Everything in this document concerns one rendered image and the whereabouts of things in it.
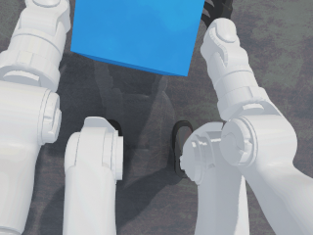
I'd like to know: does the right robot hand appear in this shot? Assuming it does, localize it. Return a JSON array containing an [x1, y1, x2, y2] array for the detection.
[[201, 0, 233, 29]]

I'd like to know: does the carton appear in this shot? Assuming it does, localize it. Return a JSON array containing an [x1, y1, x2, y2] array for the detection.
[[70, 0, 205, 76]]

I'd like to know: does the right robot forearm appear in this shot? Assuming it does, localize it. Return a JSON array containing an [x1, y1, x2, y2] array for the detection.
[[200, 18, 297, 146]]

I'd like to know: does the robot left thigh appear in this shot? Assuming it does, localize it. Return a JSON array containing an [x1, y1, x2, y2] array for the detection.
[[63, 126, 123, 235]]

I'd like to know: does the right robot upper arm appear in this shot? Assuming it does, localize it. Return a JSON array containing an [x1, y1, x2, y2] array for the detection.
[[219, 115, 313, 235]]

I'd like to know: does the left robot upper arm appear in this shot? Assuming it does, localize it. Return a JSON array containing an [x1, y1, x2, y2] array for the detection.
[[0, 80, 62, 235]]

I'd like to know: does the left robot forearm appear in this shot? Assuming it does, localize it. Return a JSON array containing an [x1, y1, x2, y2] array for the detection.
[[0, 0, 71, 93]]

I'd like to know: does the robot left shin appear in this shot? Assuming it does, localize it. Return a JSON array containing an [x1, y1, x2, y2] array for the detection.
[[64, 117, 115, 175]]

